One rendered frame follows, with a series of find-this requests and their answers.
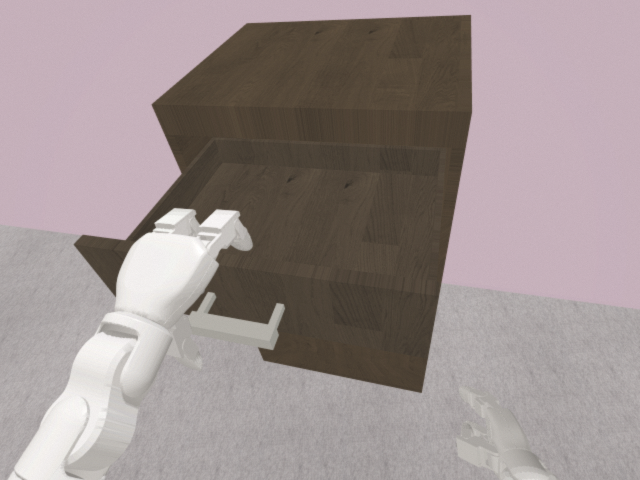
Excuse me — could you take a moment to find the drawer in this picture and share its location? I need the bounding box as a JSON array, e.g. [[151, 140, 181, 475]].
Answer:
[[73, 137, 446, 359]]

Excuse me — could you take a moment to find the handle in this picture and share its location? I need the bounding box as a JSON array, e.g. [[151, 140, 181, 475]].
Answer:
[[188, 292, 285, 350]]

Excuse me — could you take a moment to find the left robot hand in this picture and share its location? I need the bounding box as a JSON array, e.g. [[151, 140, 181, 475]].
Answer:
[[114, 208, 253, 371]]

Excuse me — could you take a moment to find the cabinet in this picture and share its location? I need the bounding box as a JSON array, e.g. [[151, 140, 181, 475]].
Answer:
[[151, 15, 472, 393]]

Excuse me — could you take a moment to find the right robot hand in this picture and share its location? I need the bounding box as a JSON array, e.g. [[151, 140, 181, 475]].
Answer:
[[456, 386, 532, 479]]

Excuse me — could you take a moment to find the robot right forearm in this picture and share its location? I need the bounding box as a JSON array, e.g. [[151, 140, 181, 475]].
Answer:
[[498, 449, 559, 480]]

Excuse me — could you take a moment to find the robot left forearm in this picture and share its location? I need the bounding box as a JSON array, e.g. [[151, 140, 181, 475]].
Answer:
[[8, 311, 173, 480]]

